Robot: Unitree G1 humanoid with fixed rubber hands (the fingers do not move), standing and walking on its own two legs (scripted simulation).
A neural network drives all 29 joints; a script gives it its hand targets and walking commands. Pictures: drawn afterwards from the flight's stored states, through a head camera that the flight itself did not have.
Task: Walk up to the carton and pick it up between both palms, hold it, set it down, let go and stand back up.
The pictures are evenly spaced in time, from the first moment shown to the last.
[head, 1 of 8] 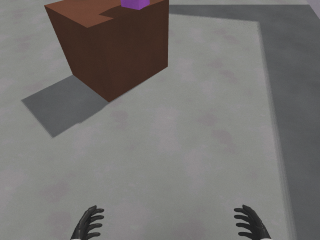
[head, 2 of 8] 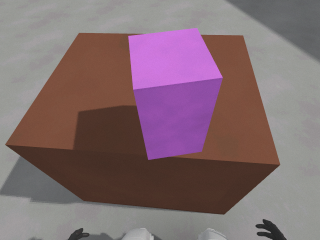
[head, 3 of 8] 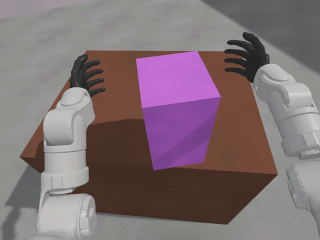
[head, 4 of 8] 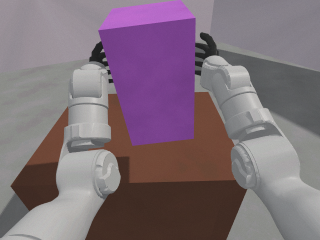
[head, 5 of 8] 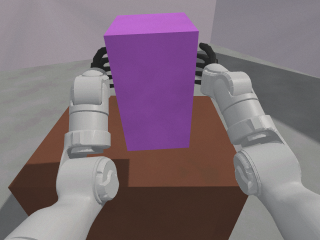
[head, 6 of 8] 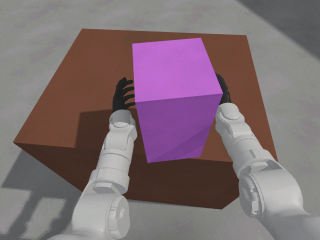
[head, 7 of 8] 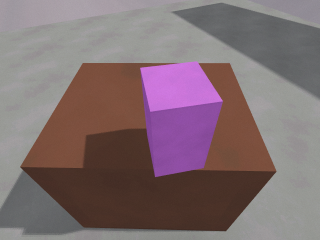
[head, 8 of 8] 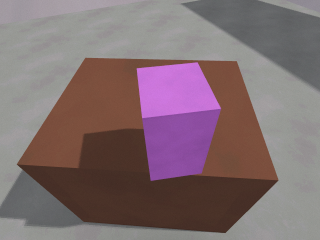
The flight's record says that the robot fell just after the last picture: no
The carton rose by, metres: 0.25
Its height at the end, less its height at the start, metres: +0.00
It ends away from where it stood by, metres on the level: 0.02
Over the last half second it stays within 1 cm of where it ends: yes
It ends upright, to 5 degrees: yes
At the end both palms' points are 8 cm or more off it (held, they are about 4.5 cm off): yes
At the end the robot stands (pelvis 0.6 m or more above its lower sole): yes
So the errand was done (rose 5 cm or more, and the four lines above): yes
